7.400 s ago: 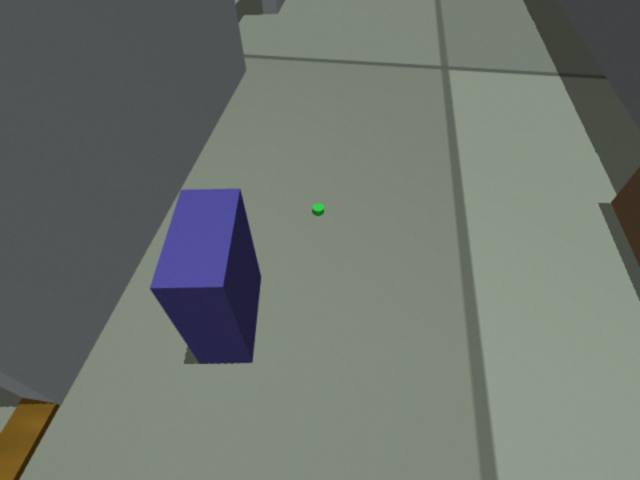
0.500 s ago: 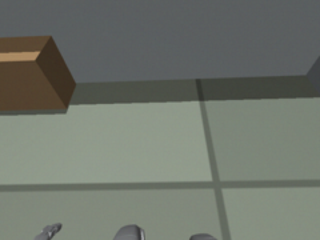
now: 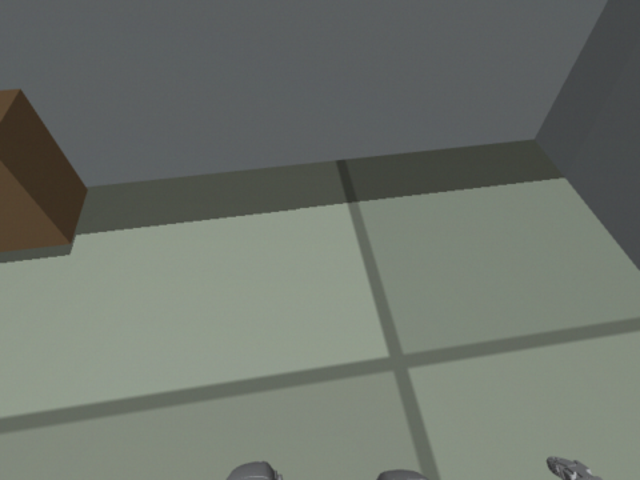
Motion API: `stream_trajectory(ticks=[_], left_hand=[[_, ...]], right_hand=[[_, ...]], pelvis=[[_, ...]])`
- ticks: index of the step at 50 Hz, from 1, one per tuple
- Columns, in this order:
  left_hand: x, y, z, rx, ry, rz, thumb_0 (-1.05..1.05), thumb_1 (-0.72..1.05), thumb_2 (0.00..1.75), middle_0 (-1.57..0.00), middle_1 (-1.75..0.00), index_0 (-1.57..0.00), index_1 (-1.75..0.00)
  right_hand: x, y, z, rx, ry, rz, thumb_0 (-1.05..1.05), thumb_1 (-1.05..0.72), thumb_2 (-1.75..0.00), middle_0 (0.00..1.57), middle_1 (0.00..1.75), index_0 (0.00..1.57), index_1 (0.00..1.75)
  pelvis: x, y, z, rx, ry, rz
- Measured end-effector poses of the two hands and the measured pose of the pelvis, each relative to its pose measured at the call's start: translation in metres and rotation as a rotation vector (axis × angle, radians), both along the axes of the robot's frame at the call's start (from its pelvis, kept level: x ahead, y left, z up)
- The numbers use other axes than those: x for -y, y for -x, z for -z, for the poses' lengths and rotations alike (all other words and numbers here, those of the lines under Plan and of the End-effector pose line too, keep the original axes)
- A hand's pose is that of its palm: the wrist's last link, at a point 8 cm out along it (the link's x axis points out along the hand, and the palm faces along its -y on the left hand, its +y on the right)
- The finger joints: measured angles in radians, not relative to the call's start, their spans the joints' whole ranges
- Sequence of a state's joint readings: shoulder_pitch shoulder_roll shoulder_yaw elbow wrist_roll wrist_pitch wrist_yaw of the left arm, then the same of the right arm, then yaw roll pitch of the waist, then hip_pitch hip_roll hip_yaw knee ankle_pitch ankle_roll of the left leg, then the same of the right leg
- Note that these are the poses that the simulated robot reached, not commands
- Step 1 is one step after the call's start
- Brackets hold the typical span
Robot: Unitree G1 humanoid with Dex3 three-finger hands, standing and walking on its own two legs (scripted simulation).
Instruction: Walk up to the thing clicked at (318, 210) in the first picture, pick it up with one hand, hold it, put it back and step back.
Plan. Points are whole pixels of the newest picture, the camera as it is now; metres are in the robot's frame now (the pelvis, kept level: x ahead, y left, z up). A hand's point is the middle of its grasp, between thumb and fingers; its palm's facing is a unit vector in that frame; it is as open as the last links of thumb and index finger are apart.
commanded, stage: walk up
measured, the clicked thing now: out of the picture -0.31 +1.18 -0.74
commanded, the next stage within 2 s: stand in 0.60 s
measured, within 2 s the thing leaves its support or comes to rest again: neither
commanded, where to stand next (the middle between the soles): +0.08 +0.02 m, yaw -1 degrees
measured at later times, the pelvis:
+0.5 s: pelvis +0.02 +0.01 +0.02, yaw -4 degrees
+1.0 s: pelvis +0.02 +0.02 +0.03, yaw -2 degrees
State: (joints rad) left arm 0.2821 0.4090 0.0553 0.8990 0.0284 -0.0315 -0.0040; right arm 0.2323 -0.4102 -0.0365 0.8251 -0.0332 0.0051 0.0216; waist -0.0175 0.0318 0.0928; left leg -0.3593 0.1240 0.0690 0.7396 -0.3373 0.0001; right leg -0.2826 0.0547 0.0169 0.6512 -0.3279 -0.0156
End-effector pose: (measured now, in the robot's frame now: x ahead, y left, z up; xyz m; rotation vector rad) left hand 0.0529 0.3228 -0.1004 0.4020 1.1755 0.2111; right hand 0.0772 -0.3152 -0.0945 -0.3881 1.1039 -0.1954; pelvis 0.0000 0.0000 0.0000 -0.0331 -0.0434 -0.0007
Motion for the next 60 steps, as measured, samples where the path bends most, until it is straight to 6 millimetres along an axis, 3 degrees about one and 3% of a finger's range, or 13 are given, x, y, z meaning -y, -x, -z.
stream_trajectory(ticks=[6,20,28,39,51,60], left_hand=[[0.008,-0.008,-0.004,-0.015,-0.007,0.005,0.01,0.90,0.90,-0.20,-0.30,-0.21,-0.30],[0.031,-0.083,-0.014,0.069,0.054,0.072,0.01,0.90,0.90,-0.20,-0.30,-0.21,-0.30],[0.033,-0.100,-0.019,0.066,0.068,0.097,0.01,0.90,0.90,-0.20,-0.30,-0.21,-0.30],[0.024,-0.083,-0.015,0.007,0.077,0.063,0.01,0.90,0.90,-0.20,-0.30,-0.20,-0.30],[0.013,-0.043,-0.011,-0.065,0.072,0.005,0.01,0.90,0.90,-0.20,-0.30,-0.20,-0.30],[0.011,-0.026,-0.010,-0.093,0.069,-0.018,0.01,0.90,0.90,-0.20,-0.30,-0.20,-0.30]], right_hand=[[0.004,0.001,0.010,-0.029,-0.020,0.055,0.01,-0.91,-0.90,0.21,0.30,0.20,0.30],[-0.021,0.002,0.009,-0.055,-0.098,0.114,0.01,-0.91,-0.90,0.21,0.30,0.20,0.30],[-0.021,0.008,0.001,-0.071,-0.087,0.153,0.01,-0.91,-0.90,0.21,0.30,0.20,0.30],[-0.022,0.016,-0.005,-0.113,-0.059,0.159,0.01,-0.91,-0.90,0.21,0.30,0.20,0.30],[-0.030,0.000,-0.006,-0.099,-0.066,0.120,0.01,-0.91,-0.90,0.21,0.30,0.20,0.30],[-0.033,-0.009,-0.005,-0.098,-0.076,0.105,0.01,-0.91,-0.90,0.21,0.30,0.20,0.30]], pelvis=[[0.001,-0.008,-0.002,-0.001,-0.021,0.027],[-0.004,-0.017,-0.018,0.005,-0.040,0.058],[-0.009,-0.018,-0.025,0.002,-0.037,0.076],[-0.014,-0.018,-0.030,-0.002,-0.034,0.055],[-0.017,-0.016,-0.032,-0.008,-0.033,0.039],[-0.017,-0.018,-0.032,-0.014,-0.033,0.030]])
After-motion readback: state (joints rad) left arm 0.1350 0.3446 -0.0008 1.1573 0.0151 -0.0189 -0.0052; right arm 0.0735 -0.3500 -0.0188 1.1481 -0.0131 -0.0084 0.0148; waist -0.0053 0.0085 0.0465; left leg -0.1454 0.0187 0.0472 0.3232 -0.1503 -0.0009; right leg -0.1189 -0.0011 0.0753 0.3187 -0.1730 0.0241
